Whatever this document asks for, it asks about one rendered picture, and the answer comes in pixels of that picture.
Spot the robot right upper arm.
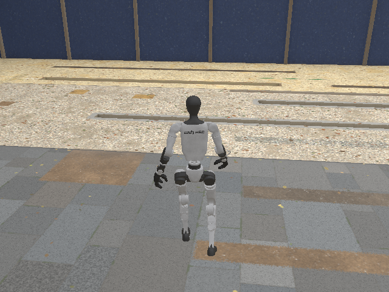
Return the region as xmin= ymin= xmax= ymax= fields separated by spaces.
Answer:
xmin=206 ymin=122 xmax=224 ymax=154

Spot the right robot hand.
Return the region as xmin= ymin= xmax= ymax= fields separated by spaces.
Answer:
xmin=214 ymin=159 xmax=228 ymax=169

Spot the left robot thigh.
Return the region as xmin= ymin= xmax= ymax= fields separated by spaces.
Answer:
xmin=174 ymin=169 xmax=189 ymax=206

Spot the robot left forearm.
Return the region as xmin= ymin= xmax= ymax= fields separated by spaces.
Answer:
xmin=156 ymin=147 xmax=170 ymax=175

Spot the robot left upper arm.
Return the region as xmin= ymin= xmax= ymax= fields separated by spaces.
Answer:
xmin=164 ymin=122 xmax=181 ymax=157

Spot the left robot hand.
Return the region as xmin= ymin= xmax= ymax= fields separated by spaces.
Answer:
xmin=154 ymin=173 xmax=168 ymax=189

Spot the robot right forearm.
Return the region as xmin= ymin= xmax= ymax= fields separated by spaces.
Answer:
xmin=218 ymin=145 xmax=227 ymax=162

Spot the left robot foot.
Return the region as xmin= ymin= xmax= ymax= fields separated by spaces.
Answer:
xmin=182 ymin=227 xmax=190 ymax=242

